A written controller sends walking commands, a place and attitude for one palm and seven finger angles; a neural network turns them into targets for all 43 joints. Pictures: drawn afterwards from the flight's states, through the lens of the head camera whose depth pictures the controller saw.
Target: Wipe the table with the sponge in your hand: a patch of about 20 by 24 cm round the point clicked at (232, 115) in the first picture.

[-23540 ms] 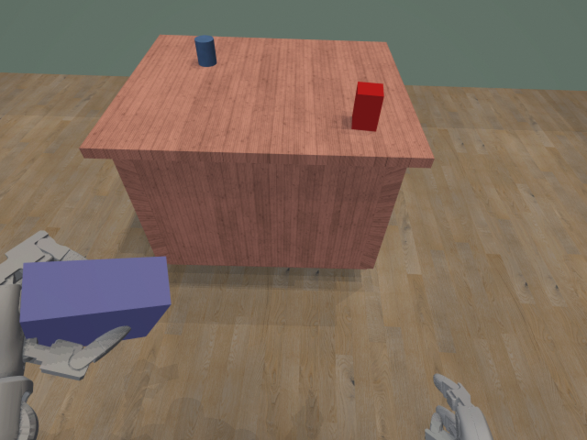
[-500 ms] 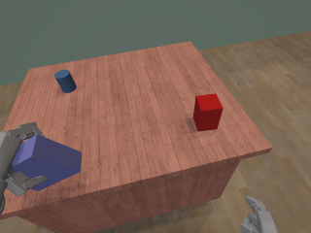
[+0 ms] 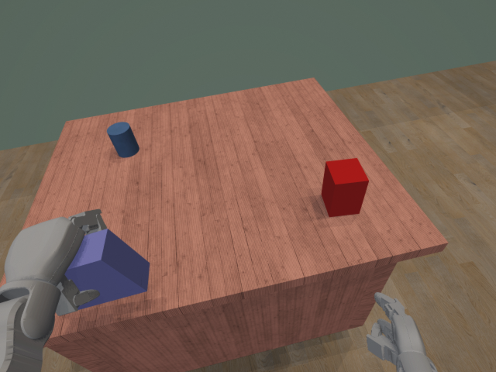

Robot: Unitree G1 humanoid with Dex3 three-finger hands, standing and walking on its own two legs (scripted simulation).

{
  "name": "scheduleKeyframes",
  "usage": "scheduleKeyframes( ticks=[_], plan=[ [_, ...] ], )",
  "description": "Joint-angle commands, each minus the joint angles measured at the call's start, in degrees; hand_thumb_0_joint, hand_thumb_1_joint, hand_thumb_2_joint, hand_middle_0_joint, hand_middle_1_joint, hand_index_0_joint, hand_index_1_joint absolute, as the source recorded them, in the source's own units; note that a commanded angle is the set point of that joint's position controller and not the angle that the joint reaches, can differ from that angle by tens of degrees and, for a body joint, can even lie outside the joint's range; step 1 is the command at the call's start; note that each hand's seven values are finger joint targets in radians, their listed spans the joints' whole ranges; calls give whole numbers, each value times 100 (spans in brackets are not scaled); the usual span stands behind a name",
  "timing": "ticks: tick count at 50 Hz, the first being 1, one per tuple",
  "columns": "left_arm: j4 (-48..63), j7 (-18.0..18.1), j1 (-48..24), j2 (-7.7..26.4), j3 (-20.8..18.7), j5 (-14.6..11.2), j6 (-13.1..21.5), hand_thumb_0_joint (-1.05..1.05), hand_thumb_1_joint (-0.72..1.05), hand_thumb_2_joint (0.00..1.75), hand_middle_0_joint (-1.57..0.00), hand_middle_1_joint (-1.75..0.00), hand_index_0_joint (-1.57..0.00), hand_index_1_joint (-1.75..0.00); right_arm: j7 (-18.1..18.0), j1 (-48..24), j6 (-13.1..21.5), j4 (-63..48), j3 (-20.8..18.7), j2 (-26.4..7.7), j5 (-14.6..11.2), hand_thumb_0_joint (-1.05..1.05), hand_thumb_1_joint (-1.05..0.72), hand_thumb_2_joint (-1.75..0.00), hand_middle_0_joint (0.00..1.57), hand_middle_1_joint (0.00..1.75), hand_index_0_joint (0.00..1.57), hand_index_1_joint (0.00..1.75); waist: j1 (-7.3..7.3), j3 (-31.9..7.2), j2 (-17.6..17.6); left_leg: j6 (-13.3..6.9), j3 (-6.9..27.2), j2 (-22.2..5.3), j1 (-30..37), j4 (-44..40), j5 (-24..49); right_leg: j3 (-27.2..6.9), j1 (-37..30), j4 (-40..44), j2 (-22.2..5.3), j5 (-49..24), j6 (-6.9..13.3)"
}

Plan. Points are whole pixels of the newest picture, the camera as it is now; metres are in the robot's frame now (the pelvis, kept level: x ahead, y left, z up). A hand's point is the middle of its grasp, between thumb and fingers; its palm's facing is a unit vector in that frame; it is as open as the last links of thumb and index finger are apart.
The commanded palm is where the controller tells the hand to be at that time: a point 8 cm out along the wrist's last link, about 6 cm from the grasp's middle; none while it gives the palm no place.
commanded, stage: turn the palm down, sponge in hand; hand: left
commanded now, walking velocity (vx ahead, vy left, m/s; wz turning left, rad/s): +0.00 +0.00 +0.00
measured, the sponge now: (94, 278) +0.22 +0.28 +0.07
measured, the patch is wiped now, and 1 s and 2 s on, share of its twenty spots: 0.00 0.00 0.00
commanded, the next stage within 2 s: move the sponge above the wiping area in 0.76 s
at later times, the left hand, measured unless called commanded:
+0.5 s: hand (58, 253) +0.23 +0.32 +0.11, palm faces +0.01 -0.05 -1.00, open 9.3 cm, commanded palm +0.20 +0.31 +0.17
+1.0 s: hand (56, 252) +0.23 +0.33 +0.11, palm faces +0.00 -0.06 -1.00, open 9.3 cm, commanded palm +0.20 +0.32 +0.17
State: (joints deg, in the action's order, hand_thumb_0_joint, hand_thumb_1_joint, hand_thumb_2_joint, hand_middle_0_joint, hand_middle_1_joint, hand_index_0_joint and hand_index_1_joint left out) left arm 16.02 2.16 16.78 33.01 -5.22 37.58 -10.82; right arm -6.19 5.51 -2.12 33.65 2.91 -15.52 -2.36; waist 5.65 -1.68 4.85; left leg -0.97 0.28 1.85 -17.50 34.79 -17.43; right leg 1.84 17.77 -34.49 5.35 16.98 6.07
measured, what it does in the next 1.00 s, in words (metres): stands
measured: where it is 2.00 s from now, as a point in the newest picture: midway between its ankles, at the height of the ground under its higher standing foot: outside the picture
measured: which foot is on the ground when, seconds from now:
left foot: down 0.00-1.00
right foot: down 0.00-1.00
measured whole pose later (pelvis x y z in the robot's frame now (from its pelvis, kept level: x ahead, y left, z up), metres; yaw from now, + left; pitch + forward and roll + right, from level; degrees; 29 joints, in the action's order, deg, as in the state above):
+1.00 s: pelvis +0.01 +0.04 +0.02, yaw +0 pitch -1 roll +0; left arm 10.1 -0.8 8.4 29.9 1.3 52.2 -16.0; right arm -3.1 0.9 -3.6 38.3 3.2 -15.0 -1.8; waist 8.4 0.5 5.7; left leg -3.7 -0.3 4.0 -10.0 24.0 -12.4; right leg 0.3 10.3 -23.9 3.3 12.2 3.2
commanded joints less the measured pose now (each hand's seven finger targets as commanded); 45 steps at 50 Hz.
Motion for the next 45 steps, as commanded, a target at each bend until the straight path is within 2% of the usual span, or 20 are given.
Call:
scheduleKeyframes(
  ticks=[1, 3, 4, 8, 9, 13, 14, 18, 19, 24, 28, 29, 32, 33, 34, 38, 40, 43, 44, 45],
  plan=[
    [918, 348, -1141, 1328, -918, 462, -15, 0, 10, 130, -120, -160, -120, -160, 13, -1133, 305, -904, -203, -526, 30, 0, -90, -90, 20, 30, 20, 30, 53, -804, -43, -174, 340, -40, 479, -556, 1106, -943, -354, 1020, -550, -537, -301],
    [936, 330, -1367, 1452, -954, 644, -165, 0, 10, 130, -120, -160, -120, -160, 41, -1354, 294, -881, -175, -533, 31, 0, -90, -90, 20, 30, 20, 30, 115, -809, 88, -160, 389, -29, 571, -652, 1187, -1030, -429, 1069, -511, -594, -236],
    [895, 300, -1275, 1112, -667, 644, -207, 0, 10, 130, -120, -160, -120, -160, 61, -1282, 299, -877, -194, -498, 13, 0, -90, -90, 20, 30, 20, 30, 56, -827, 5, -175, 336, -53, 594, -671, 1221, -893, -518, 1054, -529, -681, -265],
    [820, 147, -1560, 1239, -593, 973, -393, 0, 10, 130, -120, -160, -120, -160, 116, -1532, 257, -819, -138, -531, 25, 0, -90, -90, 20, 30, 20, 30, 127, -819, -104, -160, 468, -34, 697, -896, 1316, -999, -641, 1151, -461, -722, -191],
    [746, 102, -1512, 971, -335, 991, -418, 0, 10, 130, -120, -160, -120, -160, 122, -1444, 255, -816, -147, -492, 28, 0, -90, -90, 20, 30, 20, 30, 80, -785, -143, -184, 416, -49, 713, -906, 1318, -873, -672, 1167, -495, -744, -227],
    [835, 29, -1842, 1351, -569, 1357, -431, 0, 10, 130, -120, -160, -120, -160, 174, -1623, 243, -736, -121, -513, 78, 0, -90, -90, 20, 30, 20, 30, 203, -956, -40, -174, 542, -38, 887, -1033, 1491, -1015, -840, 1199, -421, -854, -134],
    [795, 17, -1729, 1054, -340, 1352, -411, 0, 10, 130, -120, -160, -120, -160, 191, -1534, 257, -756, -128, -462, 71, 0, -90, -90, 20, 30, 20, 30, 158, -971, -93, -192, 480, -42, 895, -1007, 1608, -883, -918, 1183, -470, -994, -169],
    [681, 22, -1843, 1361, -608, 1610, -519, 0, 10, 130, -120, -160, -120, -160, 252, -1713, 210, -630, -126, -514, 102, 0, -90, -90, 20, 30, 20, 30, 276, -993, -14, -147, 605, -37, 956, -1091, 1854, -1106, -1018, 1234, -416, -1242, -64],
    [684, 7, -1799, 927, -249, 1526, -508, 0, 10, 130, -120, -160, -120, -160, 266, -1606, 209, -657, -135, -454, 75, 0, -90, -90, 20, 30, 20, 30, 166, -941, -122, -165, 536, -58, 962, -1071, 1911, -896, -1012, 1226, -467, -1327, -125],
    [661, -51, -1922, 1003, -237, 1590, -547, 0, 10, 130, -120, -160, -120, -160, 286, -1665, 203, -636, -124, -488, 81, 0, -90, -90, 20, 30, 20, 30, 234, -930, 109, -112, 656, -81, 1050, -1228, 1933, -843, -997, 1238, -430, -1218, -96],
    [748, -58, -1830, 1218, -478, 1562, -523, 0, 10, 130, -120, -160, -120, -160, 285, -1740, 191, -636, -144, -494, 79, 0, -90, -90, 20, 30, 20, 30, 268, -920, -37, -119, 696, -83, 1094, -1282, 1888, -1024, -1098, 1310, -394, -1216, -70],
    [694, -70, -1832, 1002, -275, 1563, -520, 0, 10, 130, -120, -160, -120, -160, 291, -1662, 187, -641, -135, -483, 81, 0, -90, -90, 20, 30, 20, 30, 233, -928, -10, -120, 656, -93, 1073, -1276, 1934, -843, -1092, 1284, -436, -1248, -104],
    [637, -69, -1831, 1135, -388, 1531, -451, 0, 10, 130, -120, -160, -120, -160, 270, -1607, 159, -614, -160, -514, 93, 0, -90, -90, 20, 30, 20, 30, 263, -994, -144, -91, 684, -88, 1108, -1287, 1976, -867, -1083, 1308, -464, -1289, -122],
    [741, -45, -1909, 1265, -530, 1558, -478, 0, 10, 130, -120, -160, -120, -160, 280, -1769, 186, -607, -144, -520, 80, 0, -90, -90, 20, 30, 20, 30, 277, -920, -61, -97, 739, -88, 1119, -1301, 1877, -1069, -1073, 1341, -385, -1205, -60],
    [746, -31, -1802, 886, -239, 1488, -451, 0, 10, 130, -120, -160, -120, -160, 287, -1627, 197, -633, -166, -463, 60, 0, -90, -90, 20, 30, 20, 30, 206, -963, 1, -117, 656, -114, 1128, -1262, 1963, -854, -1086, 1305, -448, -1263, -109],
    [808, -6, -1819, 1120, -437, 1534, -432, 0, 10, 130, -120, -160, -120, -160, 293, -1707, 202, -607, -177, -503, 71, 0, -90, -90, 20, 30, 20, 30, 251, -959, 70, -54, 775, -132, 1155, -1312, 2008, -1005, -1096, 1319, -381, -1287, -53],
    [733, -9, -1755, 904, -248, 1501, -423, 0, 10, 130, -120, -160, -120, -160, 298, -1551, 195, -597, -198, -470, 68, 0, -90, -90, 20, 30, 20, 30, 196, -966, -47, -59, 703, -146, 1164, -1296, 2109, -837, -1089, 1317, -452, -1360, -111],
    [770, -7, -1916, 1215, -491, 1568, -468, 0, 10, 130, -120, -160, -120, -160, 288, -1753, 177, -587, -171, -519, 76, 0, -90, -90, 20, 30, 20, 30, 266, -931, 16, -41, 782, -118, 1145, -1340, 2021, -1048, -1128, 1336, -385, -1342, -46],
    [593, -15, -1851, 866, -200, 1524, -491, 0, 10, 130, -120, -160, -120, -160, 288, -1626, 171, -588, -175, -486, 66, 0, -90, -90, 20, 30, 20, 30, 201, -900, -81, -63, 700, -126, 1097, -1331, 1939, -846, -1084, 1338, -440, -1255, -100],
    [567, -22, -2015, 995, -265, 1561, -457, 0, 10, 130, -120, -160, -120, -160, 276, -1591, 172, -545, -179, -514, 69, 0, -90, -90, 20, 30, 20, 30, 200, -962, -118, -47, 705, -116, 1138, -1325, 1938, -902, -1028, 1361, -433, -1267, -102]
  ],
)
